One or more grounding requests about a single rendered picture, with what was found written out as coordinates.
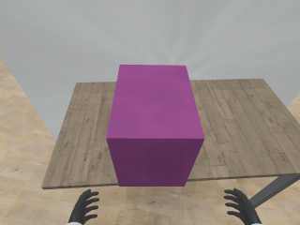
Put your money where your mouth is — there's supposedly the table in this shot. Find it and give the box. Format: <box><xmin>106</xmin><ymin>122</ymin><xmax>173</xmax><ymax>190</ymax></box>
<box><xmin>41</xmin><ymin>79</ymin><xmax>300</xmax><ymax>209</ymax></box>

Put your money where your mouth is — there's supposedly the robot left hand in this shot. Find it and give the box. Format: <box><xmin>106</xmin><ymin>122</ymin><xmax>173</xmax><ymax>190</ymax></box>
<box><xmin>68</xmin><ymin>188</ymin><xmax>99</xmax><ymax>225</ymax></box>

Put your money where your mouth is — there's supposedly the robot right hand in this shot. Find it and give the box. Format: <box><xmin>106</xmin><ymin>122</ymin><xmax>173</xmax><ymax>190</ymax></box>
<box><xmin>223</xmin><ymin>188</ymin><xmax>262</xmax><ymax>225</ymax></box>

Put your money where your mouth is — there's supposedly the carton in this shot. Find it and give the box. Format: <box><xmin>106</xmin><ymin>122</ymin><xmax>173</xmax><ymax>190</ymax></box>
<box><xmin>106</xmin><ymin>65</ymin><xmax>205</xmax><ymax>187</ymax></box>

